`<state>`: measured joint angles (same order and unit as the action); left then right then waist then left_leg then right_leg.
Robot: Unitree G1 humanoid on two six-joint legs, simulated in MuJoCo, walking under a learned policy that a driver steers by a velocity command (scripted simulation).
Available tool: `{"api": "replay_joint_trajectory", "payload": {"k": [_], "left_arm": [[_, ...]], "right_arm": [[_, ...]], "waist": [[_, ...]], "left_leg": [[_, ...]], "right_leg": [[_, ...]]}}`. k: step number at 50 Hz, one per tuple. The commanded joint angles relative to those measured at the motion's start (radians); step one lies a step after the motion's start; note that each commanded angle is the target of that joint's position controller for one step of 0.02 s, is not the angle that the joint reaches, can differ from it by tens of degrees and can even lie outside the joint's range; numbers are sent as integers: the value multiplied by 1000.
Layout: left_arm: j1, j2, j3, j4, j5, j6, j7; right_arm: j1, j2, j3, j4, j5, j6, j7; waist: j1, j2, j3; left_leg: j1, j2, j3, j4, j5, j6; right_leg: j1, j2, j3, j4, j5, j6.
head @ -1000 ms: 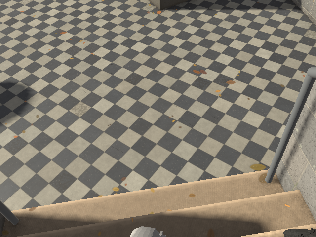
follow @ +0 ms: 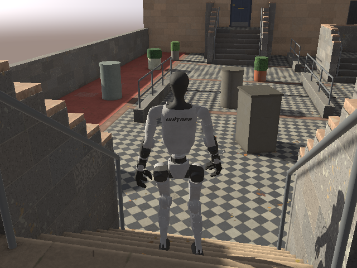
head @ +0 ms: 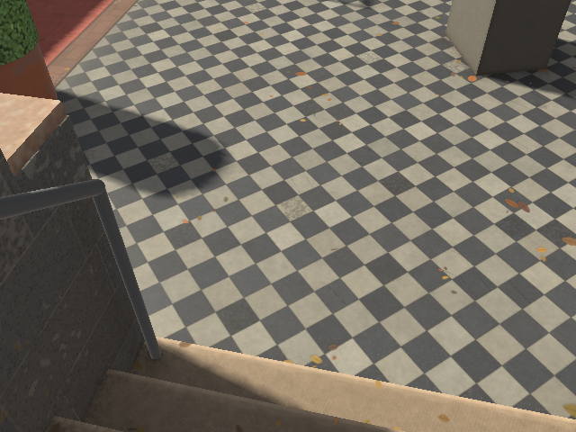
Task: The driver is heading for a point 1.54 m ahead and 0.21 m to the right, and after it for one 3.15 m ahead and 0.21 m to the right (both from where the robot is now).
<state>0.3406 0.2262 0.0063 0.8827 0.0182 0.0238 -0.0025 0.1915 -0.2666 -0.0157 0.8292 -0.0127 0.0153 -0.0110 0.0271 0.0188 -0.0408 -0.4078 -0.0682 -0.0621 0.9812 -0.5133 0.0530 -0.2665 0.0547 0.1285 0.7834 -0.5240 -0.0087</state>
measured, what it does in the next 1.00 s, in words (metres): goes down: left foot, then right foot 0.19 m lower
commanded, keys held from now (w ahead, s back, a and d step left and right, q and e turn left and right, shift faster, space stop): w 1.00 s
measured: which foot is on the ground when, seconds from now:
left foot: up 0.00-0.16, down 0.18-0.54, up 0.56-1.00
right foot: down 0.00-0.20, up 0.22-0.52, down 0.54-1.00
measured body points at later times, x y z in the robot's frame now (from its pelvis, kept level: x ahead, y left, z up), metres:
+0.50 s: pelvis +0.13 +0.06 -0.10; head +0.13 +0.07 +0.35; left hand +0.25 +0.29 -0.23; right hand +0.03 -0.19 -0.23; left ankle +0.00 +0.11 -0.70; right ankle +0.19 +0.00 -0.81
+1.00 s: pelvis +0.38 +0.13 -0.29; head +0.37 +0.13 +0.16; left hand +0.28 +0.36 -0.44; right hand +0.55 -0.10 -0.40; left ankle +0.51 +0.23 -1.03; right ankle +0.19 +0.01 -0.87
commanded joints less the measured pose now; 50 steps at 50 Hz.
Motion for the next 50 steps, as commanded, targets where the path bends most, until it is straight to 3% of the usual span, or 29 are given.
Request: {"api": "replay_joint_trajectory", "payload": {"k": [1,7,9,10,11,12,14,17,20,24,25,27,28,29,30,31,32,33,34,36,37,38,40,41,45,47,48,49,50], "left_arm": [[23,196,59,-31,8,-26,8],[46,206,74,-23,13,-36,6],[-74,204,77,-48,7,-25,7],[-125,197,82,-65,3,-22,11],[-102,126,71,-97,4,-26,26],[-58,144,69,-90,8,-16,37],[-113,175,85,-64,13,-15,40],[-55,60,49,-62,10,-7,-12],[-45,45,24,-35,10,-1,-24],[-132,54,10,-34,-3,-31,-16],[-57,69,20,-2,-2,-36,-21],[171,83,33,95,-2,-35,-24],[355,117,47,138,-28,-35,-33],[321,144,34,126,-25,-41,-48],[315,164,56,142,-16,-51,-31],[247,169,58,141,-9,-68,-5],[117,58,19,115,-10,-73,4],[140,63,16,123,2,-85,10],[87,36,-4,107,4,-93,22],[137,126,27,131,18,-100,25],[146,125,31,130,-1,-98,23],[143,59,21,146,-13,-105,32],[147,21,6,145,-28,-112,38],[127,40,10,132,-14,-118,34],[148,47,11,157,0,-108,19],[190,42,12,168,34,-85,39],[208,76,22,167,44,-81,46],[205,99,29,183,46,-65,59],[159,100,35,195,38,-61,58]], "right_arm": [[-87,-73,-33,-52,-5,-18,18],[-15,-82,-41,-25,-27,-21,29],[266,-87,-53,59,-32,-23,30],[458,-141,-73,117,-36,-30,30],[513,-182,-67,143,-14,-44,27],[469,-188,-65,139,6,-54,20],[264,-134,-41,100,-25,-92,0],[115,-82,-18,95,-14,-105,-27],[178,-79,-16,116,13,-100,-20],[352,-71,-21,191,-33,-45,-30],[360,-61,-20,203,-47,-30,-40],[363,-46,-16,226,-24,-13,-35],[255,-41,-30,205,-15,-23,-16],[377,-20,-24,142,-7,-32,-19],[321,-51,-25,133,-15,-44,-36],[226,-110,-34,102,-26,-46,-51],[145,-128,-51,123,-37,-42,-44],[120,-96,-47,130,-46,-42,-32],[67,-66,-36,104,-41,-37,-14],[167,29,-24,193,-72,-9,3],[186,21,-27,197,-59,-2,11],[87,-22,-39,165,-37,-24,18],[-71,-15,-33,112,-40,-58,24],[-82,2,-26,115,-33,-64,32],[-143,14,-13,56,-14,-66,44],[-154,-7,-16,25,10,-71,33],[-93,-31,-23,40,14,-73,25],[99,-47,-34,91,14,-73,19],[352,-107,-62,182,8,-67,20]], "waist": [[3,-165,111],[-31,-152,80],[-189,-109,43],[-289,29,26],[-234,238,87],[-157,136,127],[-73,2,191],[78,68,119],[62,53,94],[-79,71,191],[-69,102,179],[24,-41,142],[153,-169,28],[-9,-109,-68],[37,-101,-73],[26,-109,14],[-24,16,169],[-24,-40,218],[-96,51,295],[-104,-80,192],[-110,-109,169],[-79,-74,195],[-39,-55,194],[-28,-31,179],[46,-101,233],[92,-104,242],[78,-87,228],[-1,-118,176],[-114,-126,26]], "left_leg": [[-179,37,32,64,88,10],[-27,39,75,14,132,7],[380,6,120,-147,150,40],[555,57,5,-273,178,89],[538,246,-291,-358,470,113],[443,335,-474,-454,462,132],[185,295,-423,-300,183,160],[-321,134,-134,-242,32,99],[-396,121,-123,-161,49,100],[-20,133,-184,67,272,157],[6,144,-216,174,382,177],[-218,73,-132,521,427,154],[-494,-70,36,1064,-171,116],[-640,-31,-47,1141,-276,134],[-777,-29,-151,1080,-125,130],[-858,22,-139,841,12,76],[-854,53,-124,731,108,42],[-809,59,-132,650,128,18],[-625,92,-91,321,306,-36],[-293,102,13,318,563,-33],[-278,104,19,323,582,-22],[-392,129,-31,117,801,-8],[-360,128,1,-110,1024,-3],[-223,104,54,-176,1118,-9],[-46,94,74,-377,1003,-13],[-46,119,61,-559,919,-9],[8,135,63,-651,880,-6],[172,172,55,-747,862,11],[462,180,39,-642,938,29]], "right_leg": [[47,-223,377,-317,219,-241],[-27,-232,313,-204,274,-228],[-295,-143,153,20,347,-160],[-431,-29,27,389,439,-115],[-644,57,-12,580,-76,-107],[-716,33,59,504,-71,-117],[-663,-4,147,370,226,-99],[-147,67,-77,147,802,-53],[45,86,-166,132,885,-27],[-132,18,-136,-246,638,-65],[-81,-38,-80,-345,594,-93],[293,-70,-84,-545,661,-153],[560,-206,55,-317,951,-255],[643,-354,164,-107,1025,-250],[633,-418,287,-175,736,-356],[481,-456,398,-306,183,-383],[282,-364,358,-361,35,-338],[141,-368,406,-343,148,-329],[-134,-299,274,-381,252,-285],[-300,-256,215,-322,463,-262],[-289,-245,203,-291,521,-240],[-207,-148,144,-206,255,-208],[-203,-131,158,-148,46,-204],[-281,-113,130,-151,-34,-197],[-235,-119,95,-6,96,-179],[-80,-115,94,129,255,-182],[-23,-122,83,220,384,-180],[-26,-121,80,408,498,-198],[-125,-108,57,660,596,-186]]}}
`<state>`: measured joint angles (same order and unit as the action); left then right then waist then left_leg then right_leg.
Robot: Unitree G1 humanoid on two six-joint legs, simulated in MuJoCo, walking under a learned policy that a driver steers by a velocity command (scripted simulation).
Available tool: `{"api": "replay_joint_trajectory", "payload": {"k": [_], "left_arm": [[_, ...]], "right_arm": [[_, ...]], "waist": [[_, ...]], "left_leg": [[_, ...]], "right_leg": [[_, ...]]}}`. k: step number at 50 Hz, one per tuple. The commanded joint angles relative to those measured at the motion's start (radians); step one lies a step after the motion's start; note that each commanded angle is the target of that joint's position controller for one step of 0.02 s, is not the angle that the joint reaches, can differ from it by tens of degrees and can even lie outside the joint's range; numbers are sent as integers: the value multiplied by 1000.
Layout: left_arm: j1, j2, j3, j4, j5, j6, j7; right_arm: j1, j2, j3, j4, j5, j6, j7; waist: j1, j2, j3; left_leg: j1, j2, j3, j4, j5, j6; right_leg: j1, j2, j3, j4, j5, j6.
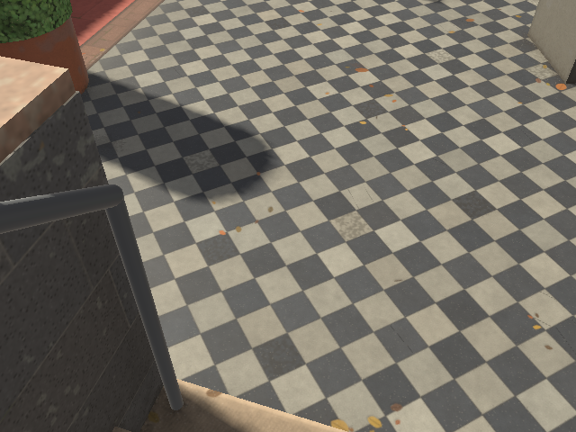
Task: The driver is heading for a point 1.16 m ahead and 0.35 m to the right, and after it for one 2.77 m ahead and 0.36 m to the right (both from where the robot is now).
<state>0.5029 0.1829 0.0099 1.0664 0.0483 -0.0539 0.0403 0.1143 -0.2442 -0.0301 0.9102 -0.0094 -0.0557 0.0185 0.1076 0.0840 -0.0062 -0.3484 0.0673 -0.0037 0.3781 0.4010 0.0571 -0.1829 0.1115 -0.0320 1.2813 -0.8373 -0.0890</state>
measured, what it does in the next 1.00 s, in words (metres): goes down: left foot 0.19 m lower, then right foot 0.19 m lower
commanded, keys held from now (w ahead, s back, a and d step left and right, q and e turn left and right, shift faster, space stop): w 0.04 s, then no key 0.44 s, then w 0.52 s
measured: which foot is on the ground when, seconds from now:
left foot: up 0.00-0.00, down 0.02-0.60, up 0.62-1.00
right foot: down 0.00-0.02, up 0.04-0.56, down 0.58-1.00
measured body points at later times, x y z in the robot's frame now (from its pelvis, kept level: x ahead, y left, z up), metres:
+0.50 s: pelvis +0.18 +0.02 -0.16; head +0.16 +0.02 +0.29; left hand +0.28 +0.25 -0.30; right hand +0.11 -0.19 -0.31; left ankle +0.10 +0.10 -0.79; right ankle +0.31 -0.10 -0.88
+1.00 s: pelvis +0.33 +0.02 -0.25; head +0.30 +0.00 +0.19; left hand +0.25 +0.25 -0.40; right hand +0.49 -0.19 -0.38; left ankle +0.44 +0.15 -0.88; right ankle +0.28 -0.10 -0.98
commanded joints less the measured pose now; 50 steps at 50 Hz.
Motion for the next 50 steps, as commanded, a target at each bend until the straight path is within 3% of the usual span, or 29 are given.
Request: {"api": "replay_joint_trajectory", "payload": {"k": [1,2,3,4,5,6,8,11,12,14,16,18,23,26,28,29,30,31,32,33,34,35,36,38,41,42,45,47,50], "left_arm": [[31,143,39,2,-13,15,1],[185,64,31,-8,-57,14,1],[171,97,26,-33,-58,6,9],[42,102,23,-74,-33,19,15],[-76,140,28,-88,0,38,7],[-113,130,38,-111,3,41,5],[-79,52,23,-69,9,58,-6],[63,15,22,25,8,88,-2],[29,53,33,3,-6,87,-1],[-147,76,44,-50,3,77,-2],[-207,62,38,-73,0,70,-4],[-283,37,29,-100,-4,64,-19],[-377,42,17,-143,-42,60,-48],[-327,61,24,-137,-60,47,-57],[-157,94,45,-61,-58,36,-57],[-2,123,59,-4,-64,31,-54],[105,135,60,32,-65,28,-60],[103,207,83,25,-76,45,-61],[172,145,68,49,-84,53,-79],[174,177,68,37,-72,50,-73],[103,207,77,27,-41,52,-52],[4,175,60,-20,-28,44,-36],[-22,130,40,-12,-12,39,-32],[-60,51,-3,-1,-20,9,-27],[-113,88,-16,-7,-43,-33,-13],[-111,91,-21,-8,-48,-40,-12],[-76,168,3,-5,-53,-43,-14],[6,162,15,-7,-43,-18,-23],[142,128,17,-17,-4,14,-21]], "right_arm": [[491,-162,-60,106,-10,8,-9],[522,-155,-38,112,-13,7,13],[547,-135,-38,107,7,10,31],[518,-178,-55,102,18,10,19],[431,-105,-38,86,20,27,7],[377,-74,-11,75,-6,7,-4],[335,-5,28,79,-17,-15,-24],[295,-77,27,79,-18,-26,-44],[331,-99,13,85,12,-30,-36],[417,-38,32,132,36,-37,-53],[450,-12,40,148,14,-27,-69],[410,21,56,139,15,-18,-78],[408,-8,52,124,-2,23,-79],[414,-35,39,139,-27,52,-80],[427,-54,31,141,-43,58,-79],[452,-47,32,141,-60,55,-74],[515,21,25,158,-54,48,-60],[495,-12,13,98,23,27,-50],[349,-33,5,98,-20,39,-55],[261,-24,2,48,-30,35,-57],[173,2,11,7,-47,39,-59],[124,-10,10,-12,-55,54,-56],[109,29,20,-10,-51,71,-53],[106,64,30,-40,-35,73,-39],[91,100,52,-87,-36,63,-30],[71,96,55,-95,-52,63,-24],[92,29,31,-77,-44,74,-20],[35,-15,15,-91,-40,77,-16],[-133,4,12,-138,-29,70,-7]], "waist": [[-233,22,-38],[-117,146,-171],[-158,137,-224],[-190,175,-177],[-175,36,-74],[-138,36,-5],[-55,-36,127],[17,50,-51],[11,51,-45],[-61,23,17],[-79,-45,69],[-79,-45,77],[-184,-26,151],[-202,-20,165],[-156,-117,125],[-103,-210,47],[-106,-309,-102],[-89,-397,-169],[-13,-260,-72],[-4,-256,-18],[-20,-241,21],[-61,-188,84],[-73,-192,119],[-142,-121,181],[-199,-126,156],[-191,-120,115],[-148,-201,33],[-91,-205,71],[10,-240,183]], "left_leg": [[486,96,-38,-135,95,77],[865,250,-132,401,556,103],[912,319,-199,377,515,131],[766,367,-330,232,-1,260],[483,274,-326,83,-408,234],[301,322,-339,101,-291,246],[-93,237,-192,153,-88,192],[-184,174,-125,215,219,148],[-128,127,-101,221,155,132],[24,134,-198,309,-120,131],[26,122,-205,350,-217,149],[-62,127,-218,393,-430,151],[-139,77,-207,431,-605,145],[-148,88,-272,519,-588,180],[-173,36,-227,731,-643,187],[-183,-44,-137,988,-833,177],[-418,-129,-63,1369,-1343,148],[-647,-190,75,1560,-1429,111],[-850,-157,74,1759,-1299,112],[-961,-137,70,1792,-1200,89],[-989,-90,22,1791,-1068,53],[-948,-62,10,1699,-926,11],[-910,-80,19,1708,-888,-12],[-898,-87,-69,1573,-715,-51],[-728,-90,-37,1325,-477,-97],[-603,-75,-1,1204,-379,-98],[-315,-30,-6,948,-133,-98],[-515,-8,-12,900,-209,-76],[-674,25,-19,775,-476,-75]], "right_leg": [[-299,-12,109,602,425,-84],[-693,0,109,795,-146,-44],[-849,-49,126,744,-84,-46],[-970,-71,110,758,54,-37],[-889,-88,89,689,160,-20],[-841,-97,190,465,422,0],[-636,-89,193,130,621,67],[-308,-70,93,42,835,74],[-372,-65,90,-17,930,55],[-582,-81,209,-114,1004,29],[-614,-81,218,-271,1058,39],[-501,-100,201,-396,1215,58],[-250,-159,105,-829,1187,81],[-129,-198,73,-966,1047,53],[70,-190,9,-1077,979,28],[204,-231,23,-1119,1103,25],[445,-315,119,-750,1388,4],[541,-438,274,-738,936,-102],[469,-422,419,-838,561,-108],[419,-465,515,-902,425,-179],[285,-518,603,-1013,133,-238],[130,-475,542,-1040,83,-229],[4,-429,502,-1036,121,-224],[-171,-333,385,-946,198,-150],[-406,-301,319,-924,295,-120],[-440,-277,314,-953,287,-110],[-360,-308,320,-1014,439,-124],[-107,-335,341,-915,420,-153],[94,-362,412,-900,449,-215]]}}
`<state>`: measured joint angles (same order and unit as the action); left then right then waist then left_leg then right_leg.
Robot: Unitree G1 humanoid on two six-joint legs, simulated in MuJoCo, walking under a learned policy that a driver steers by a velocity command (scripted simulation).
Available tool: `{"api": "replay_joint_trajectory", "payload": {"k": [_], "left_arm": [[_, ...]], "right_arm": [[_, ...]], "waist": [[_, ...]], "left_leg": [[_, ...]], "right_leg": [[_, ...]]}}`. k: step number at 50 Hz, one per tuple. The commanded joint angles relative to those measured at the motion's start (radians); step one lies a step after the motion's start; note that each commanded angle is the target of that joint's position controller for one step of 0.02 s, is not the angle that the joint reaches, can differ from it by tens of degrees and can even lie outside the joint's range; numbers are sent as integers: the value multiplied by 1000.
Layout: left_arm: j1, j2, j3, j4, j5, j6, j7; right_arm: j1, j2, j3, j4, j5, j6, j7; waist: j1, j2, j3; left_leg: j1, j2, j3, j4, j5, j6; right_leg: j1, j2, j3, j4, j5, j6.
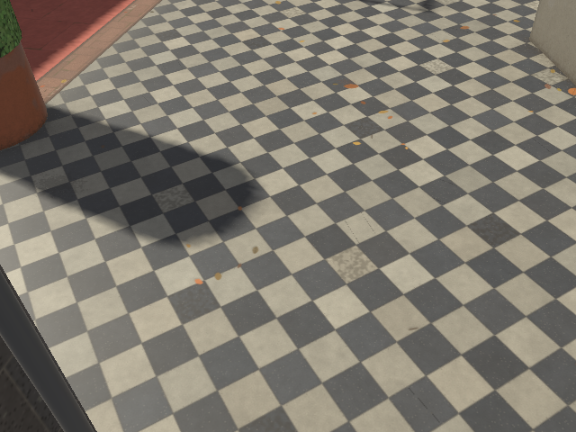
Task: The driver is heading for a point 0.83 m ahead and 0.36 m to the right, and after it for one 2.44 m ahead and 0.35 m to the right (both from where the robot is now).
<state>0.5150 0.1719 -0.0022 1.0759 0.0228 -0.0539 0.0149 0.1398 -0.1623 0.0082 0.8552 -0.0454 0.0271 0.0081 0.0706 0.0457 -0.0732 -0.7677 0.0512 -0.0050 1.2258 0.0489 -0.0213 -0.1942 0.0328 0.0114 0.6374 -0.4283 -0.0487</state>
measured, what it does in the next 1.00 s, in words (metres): goes down, turning right: left foot, then right foot 0.19 m lower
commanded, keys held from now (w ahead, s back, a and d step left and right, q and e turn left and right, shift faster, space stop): w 0.04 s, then w+e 0.96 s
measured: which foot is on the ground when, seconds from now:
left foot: up 0.00-0.08, down 0.10-0.52, up 0.54-1.00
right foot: down 0.00-0.12, up 0.14-0.50, down 0.52-1.00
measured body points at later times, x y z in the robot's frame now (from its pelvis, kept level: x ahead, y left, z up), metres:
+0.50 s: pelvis +0.24 +0.05 -0.10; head +0.27 +0.05 +0.35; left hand +0.41 +0.27 -0.24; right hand +0.11 -0.17 -0.24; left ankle +0.09 +0.16 -0.71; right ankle +0.33 +0.00 -0.83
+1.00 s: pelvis +0.56 +0.02 -0.30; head +0.54 +0.03 +0.15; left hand +0.60 +0.28 -0.45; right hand +0.66 -0.27 -0.38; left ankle +0.73 +0.06 -1.04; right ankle +0.31 +0.02 -0.90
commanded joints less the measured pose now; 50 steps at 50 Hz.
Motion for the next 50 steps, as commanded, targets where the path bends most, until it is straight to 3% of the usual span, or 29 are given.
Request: {"api": "replay_joint_trajectory", "payload": {"k": [1,3,5,6,7,8,9,10,14,16,18,22,24,25,26,27,28,29,30,31,32,33,35,37,39,41,46,48,50], "left_arm": [[120,141,34,-46,30,14,2],[62,167,45,-86,23,14,-1],[-36,199,54,-120,4,8,-4],[-29,214,67,-113,-1,-1,2],[-8,105,62,-134,11,-18,4],[34,107,67,-137,-4,-22,11],[-98,134,78,-161,8,-8,14],[-195,153,90,-187,5,5,15],[-137,87,88,-136,2,63,-16],[-182,107,89,-134,-12,43,-37],[-231,37,59,-152,5,40,-73],[-459,61,38,-211,7,50,-60],[-369,80,44,-184,17,45,-44],[-191,106,56,-121,11,43,-39],[-46,138,70,-60,17,39,-39],[100,214,101,-13,10,43,-50],[77,265,94,-40,-8,36,-65],[55,260,92,-71,-26,39,-69],[-12,218,77,-81,-33,46,-60],[-65,261,81,-83,6,27,-34],[-107,162,55,-97,3,12,-25],[-223,141,38,-142,-9,-9,-12],[-164,229,66,-117,16,-27,-4],[-160,137,51,-87,-4,-39,7],[-179,108,49,-110,-20,-33,8],[-169,116,54,-134,-22,-24,-2],[-7,139,37,-102,34,-6,19],[3,129,35,-80,42,-3,32],[-37,159,41,-61,45,11,23]], "right_arm": [[-137,-81,-34,-77,6,-23,14],[-60,-86,-42,-38,20,-37,14],[271,-104,-65,91,24,-49,16],[369,-144,-83,125,13,-68,10],[494,-233,-94,175,15,-95,3],[569,-263,-97,193,53,-99,7],[534,-262,-97,197,53,-104,9],[429,-217,-86,170,36,-113,0],[267,-139,-69,147,2,-113,-12],[149,-98,-60,119,18,-146,-11],[160,-120,-70,122,40,-161,-14],[332,-106,-56,186,5,-133,-35],[413,-121,-47,222,-22,-90,-58],[403,-161,-57,235,-24,-70,-72],[401,-164,-61,234,-12,-62,-75],[351,-156,-66,214,-17,-72,-42],[356,-112,-58,124,11,-81,-35],[302,-163,-58,87,-2,-87,-31],[271,-180,-72,92,-29,-77,-22],[257,-142,-64,40,-14,-88,-24],[162,-189,-81,73,-26,-76,-29],[57,-192,-83,34,-10,-65,-29],[148,-131,-76,93,-30,-41,-35],[55,-170,-92,59,-1,-65,-17],[-57,-121,-72,27,-6,-89,12],[-101,-95,-63,1,-3,-87,28],[-236,-121,-66,-84,24,-103,1],[-136,-135,-63,-54,46,-134,-3],[133,-179,-94,47,66,-134,-12]], "waist": [[36,-193,242],[-7,-168,220],[-185,-96,159],[-231,6,149],[-179,247,116],[-166,207,50],[-172,83,153],[-155,13,230],[-36,145,157],[14,104,146],[1,51,117],[-156,5,216],[-142,9,210],[-53,53,157],[12,-30,95],[94,-216,39],[1,-258,-10],[37,-134,-60],[-4,-33,37],[-46,-162,-13],[-46,-67,97],[-93,39,200],[-115,-32,156],[-89,-86,151],[-55,-67,133],[-46,-126,121],[61,-140,219],[48,-137,257],[-94,-63,165]], "left_leg": [[-182,48,-18,-149,-179,8],[122,25,18,-250,-287,20],[646,-86,123,-373,-432,25],[740,-72,35,-584,-492,39],[855,204,-260,-647,-181,89],[910,344,-596,-788,-137,171],[835,390,-685,-836,-316,229],[734,374,-569,-781,-321,236],[465,228,-165,-621,37,147],[272,104,30,-533,-359,79],[105,81,130,-528,-524,76],[318,123,138,-343,-423,100],[522,136,104,-121,-151,139],[578,152,76,56,38,168],[548,117,111,302,71,176],[160,-7,178,800,-631,153],[-249,3,77,846,-865,147],[-381,35,18,770,-785,144],[-405,54,6,673,-720,127],[-399,66,-75,402,-538,69],[-411,92,-77,396,-500,37],[-191,89,-60,18,-305,-24],[89,33,-3,13,-180,-37],[25,56,-64,-245,125,-11],[225,6,-23,-481,459,19],[275,-19,-30,-507,469,29],[107,-53,-93,-653,209,0],[247,-18,-121,-908,254,15],[607,41,-100,-1089,442,43]], "right_leg": [[96,-287,357,-231,99,-262],[-55,-277,294,-189,293,-243],[-298,-209,198,64,483,-190],[-317,-128,160,318,566,-152],[-491,-8,111,718,-80,-79],[-698,76,176,801,-162,-73],[-819,40,198,787,-131,-77],[-839,-4,181,748,-54,-72],[-555,-7,70,659,254,-77],[-343,24,31,351,710,-70],[-54,64,-79,195,1070,-52],[-106,43,-177,-73,995,-44],[-113,-6,-146,-277,861,-67],[-11,-49,-86,-381,780,-97],[163,-26,-101,-456,770,-105],[485,-97,-50,-219,956,-176],[697,-238,168,112,1177,-211],[705,-296,300,42,990,-266],[532,-284,318,-6,938,-280],[394,-404,544,-124,357,-380],[252,-378,598,-146,299,-380],[-52,-295,467,-260,378,-334],[-196,-251,417,-217,769,-312],[-123,-96,338,-101,452,-243],[-248,-23,296,-58,179,-208],[-264,-22,351,-3,110,-208],[7,-21,489,198,177,-242],[23,24,453,302,261,-210],[-58,43,384,597,371,-196]]}}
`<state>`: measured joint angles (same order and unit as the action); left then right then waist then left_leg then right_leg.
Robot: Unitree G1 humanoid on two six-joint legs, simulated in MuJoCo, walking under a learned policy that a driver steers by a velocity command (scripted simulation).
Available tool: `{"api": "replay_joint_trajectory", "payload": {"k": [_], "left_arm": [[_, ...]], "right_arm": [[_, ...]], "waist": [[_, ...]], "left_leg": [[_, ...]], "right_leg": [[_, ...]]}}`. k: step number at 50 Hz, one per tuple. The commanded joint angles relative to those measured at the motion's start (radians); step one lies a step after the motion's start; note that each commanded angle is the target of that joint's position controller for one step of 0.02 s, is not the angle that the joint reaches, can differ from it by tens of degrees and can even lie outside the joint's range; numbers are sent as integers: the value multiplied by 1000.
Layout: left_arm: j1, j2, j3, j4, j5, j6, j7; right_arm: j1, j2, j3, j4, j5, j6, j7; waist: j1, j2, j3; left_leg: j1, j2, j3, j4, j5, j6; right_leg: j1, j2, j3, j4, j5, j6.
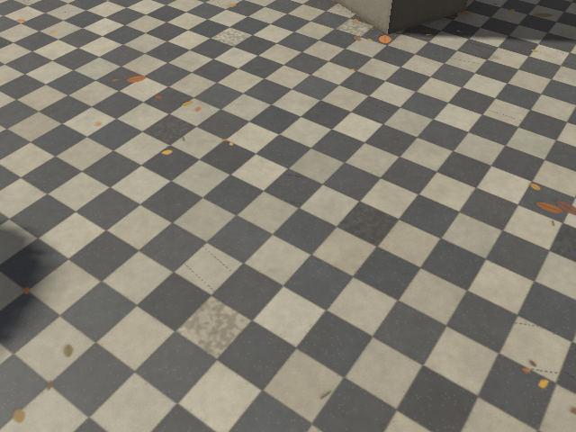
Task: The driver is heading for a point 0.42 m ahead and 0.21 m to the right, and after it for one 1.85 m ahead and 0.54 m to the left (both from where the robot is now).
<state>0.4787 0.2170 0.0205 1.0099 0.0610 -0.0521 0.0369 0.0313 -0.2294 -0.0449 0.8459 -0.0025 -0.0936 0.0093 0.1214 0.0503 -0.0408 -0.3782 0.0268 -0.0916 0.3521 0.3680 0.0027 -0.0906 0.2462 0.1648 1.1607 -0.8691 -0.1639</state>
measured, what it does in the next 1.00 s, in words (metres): goes down, turning right: left foot 0.19 m lower, then right foot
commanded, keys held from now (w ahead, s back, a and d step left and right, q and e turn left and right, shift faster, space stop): w+e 0.34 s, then e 0.50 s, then w+e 0.08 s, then w+q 0.08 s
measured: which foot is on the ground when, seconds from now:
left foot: up 0.00-0.00, down 0.02-0.50, up 0.52-1.00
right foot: down 0.00-0.04, up 0.06-0.48, down 0.50-1.00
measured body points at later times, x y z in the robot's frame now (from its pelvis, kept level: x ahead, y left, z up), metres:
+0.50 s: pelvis +0.26 +0.03 -0.08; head +0.30 +0.01 +0.37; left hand +0.56 +0.15 -0.16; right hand +0.12 -0.16 -0.22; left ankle +0.13 +0.12 -0.78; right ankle +0.36 -0.05 -0.79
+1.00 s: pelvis +0.38 +0.04 -0.06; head +0.39 +0.04 +0.39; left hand +0.57 +0.24 -0.19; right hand +0.36 -0.25 -0.16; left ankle +0.45 +0.14 -0.78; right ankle +0.36 -0.05 -0.80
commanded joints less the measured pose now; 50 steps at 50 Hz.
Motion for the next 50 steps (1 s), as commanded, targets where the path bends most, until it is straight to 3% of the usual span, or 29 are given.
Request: {"api": "replay_joint_trajectory", "payload": {"k": [1,2,3,4,5,6,7,8,9,11,13,14,17,20,22,24,25,26,27,28,30,31,34,36,40,42,46,48,50], "left_arm": [[8,108,30,6,-18,14,-15],[3,48,31,2,-43,8,-21],[136,44,29,-25,-104,4,-5],[75,92,19,-44,-73,5,3],[-47,96,17,-63,-30,11,-13],[-183,136,32,-93,16,21,-31],[-305,141,46,-138,10,11,-55],[-311,103,38,-146,4,14,-74],[-293,46,25,-144,-8,31,-88],[-265,-3,12,-148,-6,41,-92],[-282,5,10,-170,-6,51,-85],[-322,13,6,-187,-24,55,-88],[-493,12,-3,-227,-31,60,-92],[-626,-20,-25,-260,-36,33,-108],[-564,9,-24,-239,-24,19,-102],[-349,70,-6,-166,-25,2,-92],[-237,92,5,-134,-21,-13,-82],[-197,195,33,-124,-20,-13,-71],[-134,246,60,-145,-57,9,-58],[-162,222,65,-167,-71,31,-38],[-319,154,50,-184,-54,36,-26],[-347,141,51,-196,-53,36,-22],[-353,152,58,-209,-37,27,-30],[-324,162,67,-217,-51,24,-36],[-248,158,73,-214,-45,38,-39],[-220,172,85,-223,-55,51,-33],[-180,170,93,-235,-44,68,-41],[-194,157,91,-248,-38,67,-42],[-177,124,80,-226,-51,63,-32]], "right_arm": [[343,-144,-54,90,11,-3,-21],[470,-176,-58,117,-2,5,-14],[523,-172,-48,124,-42,1,4],[471,-152,-49,89,-35,0,9],[452,-174,-63,94,-28,5,-10],[401,-104,-46,55,-31,14,-22],[338,-91,-29,50,-42,-7,-37],[376,-55,-17,84,-47,-18,-39],[382,-2,-1,122,-27,-22,-38],[356,-29,-6,108,-21,-27,-36],[339,-43,-11,93,2,-21,-29],[331,-49,-12,87,8,-22,-22],[407,-47,-7,85,11,0,-31],[512,-51,-1,115,-11,21,-41],[537,-96,-9,125,-18,20,-55],[539,-116,-14,122,-9,29,-61],[510,-124,-15,104,-1,30,-51],[520,-54,-5,47,-10,31,-39],[541,-47,0,-8,30,46,-41],[456,-107,-12,-28,4,52,-41],[334,-109,-17,-66,-6,62,-52],[342,-106,-15,-68,-26,85,-59],[375,-68,-8,-73,-34,118,-59],[353,-51,-8,-86,-31,119,-45],[211,-63,-9,-143,-25,127,-43],[181,-100,-20,-149,-14,135,-51],[110,-109,-16,-172,-11,115,-39],[157,-97,-9,-150,-8,100,-30],[260,-56,-1,-105,-10,81,-35]], "waist": [[-179,-11,76],[-215,59,-22],[-150,182,-183],[-179,217,-223],[-206,252,-157],[-209,74,-36],[-185,79,62],[-158,96,93],[-99,66,134],[-68,126,100],[-55,121,82],[-51,79,80],[-127,19,112],[-178,-21,141],[-146,16,96],[-66,66,-16],[-3,44,-72],[-47,-157,-161],[-25,-217,-366],[-21,-59,-311],[-98,-35,-36],[-134,-36,-1],[-175,-23,-28],[-171,-44,-75],[-117,-134,-66],[-104,-174,-36],[-75,-201,-9],[-97,-199,-13],[-158,-155,44]], "left_leg": [[473,76,-14,-90,108,17],[734,191,-87,153,415,44],[951,321,-159,391,403,47],[926,376,-270,321,-69,107],[745,418,-414,114,-694,204],[533,348,-434,-27,-958,160],[390,322,-356,-22,-797,123],[289,309,-309,-12,-531,84],[111,235,-143,-22,-322,69],[33,205,-40,-43,-105,87],[50,219,13,-42,-1,102],[48,214,23,-63,-25,97],[157,184,114,-100,-86,56],[293,156,182,-48,80,32],[369,162,217,86,360,23],[391,173,222,361,397,27],[290,163,259,576,209,19],[-46,55,282,919,-800,-4],[-290,-56,132,1234,-1093,-19],[-342,-5,52,1219,-939,-5],[-333,36,45,1055,-821,-3],[-280,47,35,992,-798,-7],[-150,36,51,849,-754,-28],[-133,25,60,773,-702,-35],[-141,16,47,637,-634,-38],[-157,4,26,582,-689,-41],[-99,-42,14,434,-785,-23],[15,-56,46,329,-823,16],[270,-60,102,71,-711,59]], "right_leg": [[-374,-126,129,288,609,-52],[-631,-40,59,618,60,-27],[-812,-98,-8,808,54,-12],[-945,-180,-67,759,173,-16],[-1022,-189,-128,784,288,4],[-995,-231,-146,717,384,18],[-967,-264,-70,498,568,36],[-910,-274,-67,460,596,50],[-771,-279,-64,277,657,84],[-646,-264,-118,141,737,111],[-620,-267,-115,49,846,103],[-602,-269,-102,-15,882,83],[-599,-251,-196,-228,986,59],[-542,-218,-298,-449,913,49],[-432,-164,-335,-524,826,29],[-220,-137,-290,-607,793,-14],[-39,-167,-237,-726,937,-46],[279,-459,65,-565,1536,-149],[520,-690,428,-573,1733,-361],[399,-624,354,-663,1501,-315],[61,-512,237,-799,1245,-217],[-39,-468,198,-825,1227,-187],[-181,-388,121,-835,1269,-139],[-172,-364,107,-823,1301,-124],[-184,-329,155,-846,949,-65],[-151,-340,237,-866,784,-71],[-136,-356,390,-915,348,-106],[-165,-359,374,-891,315,-98],[-345,-300,324,-845,231,-41]]}}
Keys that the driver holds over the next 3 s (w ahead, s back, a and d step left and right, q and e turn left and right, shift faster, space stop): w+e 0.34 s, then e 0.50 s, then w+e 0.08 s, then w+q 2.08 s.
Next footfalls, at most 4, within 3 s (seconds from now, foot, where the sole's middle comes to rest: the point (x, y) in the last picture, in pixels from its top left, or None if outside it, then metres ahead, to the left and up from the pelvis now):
0.02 left None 0.16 0.12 -0.83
0.50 right None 0.40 -0.06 -0.83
1.02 left None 0.48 0.11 -0.83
1.48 right None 0.59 -0.17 -0.83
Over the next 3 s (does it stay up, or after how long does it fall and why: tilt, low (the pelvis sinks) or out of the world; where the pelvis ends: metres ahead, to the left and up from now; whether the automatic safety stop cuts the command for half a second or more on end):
stays up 1.27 -0.06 -0.06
